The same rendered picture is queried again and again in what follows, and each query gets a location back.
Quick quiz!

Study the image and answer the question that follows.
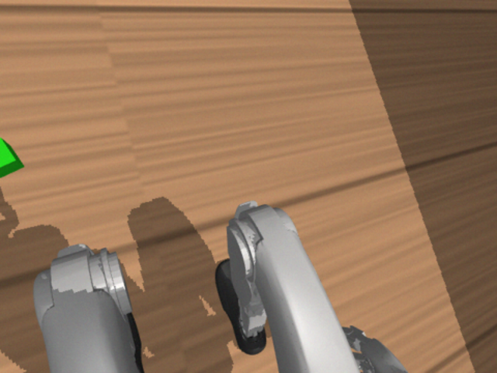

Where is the left robot foot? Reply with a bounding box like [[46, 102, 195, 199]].
[[127, 312, 144, 373]]

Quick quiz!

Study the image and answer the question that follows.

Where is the right robot foot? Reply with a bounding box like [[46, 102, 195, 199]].
[[215, 259, 266, 355]]

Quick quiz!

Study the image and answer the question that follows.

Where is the cube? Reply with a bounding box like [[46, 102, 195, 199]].
[[0, 138, 25, 178]]

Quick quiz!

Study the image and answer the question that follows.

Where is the right robot hand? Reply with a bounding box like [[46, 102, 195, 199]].
[[342, 326, 408, 373]]

